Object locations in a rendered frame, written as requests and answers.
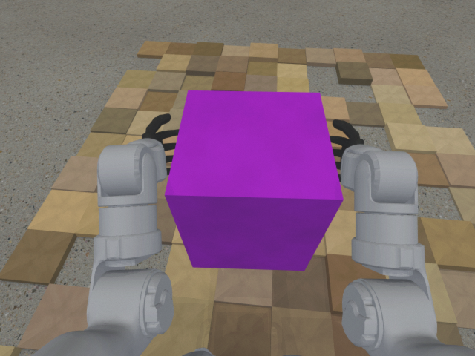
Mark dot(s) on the right robot hand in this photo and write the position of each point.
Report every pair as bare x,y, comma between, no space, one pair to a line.
351,133

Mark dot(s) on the right robot upper arm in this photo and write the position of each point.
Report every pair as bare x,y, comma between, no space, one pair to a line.
393,317

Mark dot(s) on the right robot forearm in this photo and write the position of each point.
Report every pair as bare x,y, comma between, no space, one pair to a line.
385,186

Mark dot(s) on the left robot upper arm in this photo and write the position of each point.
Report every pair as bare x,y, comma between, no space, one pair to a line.
127,309

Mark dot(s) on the carton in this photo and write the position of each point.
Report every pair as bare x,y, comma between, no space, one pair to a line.
253,182

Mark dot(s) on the left robot forearm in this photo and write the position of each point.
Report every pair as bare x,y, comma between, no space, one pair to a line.
127,177

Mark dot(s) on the left robot hand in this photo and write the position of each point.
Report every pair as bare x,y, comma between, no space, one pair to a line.
153,127

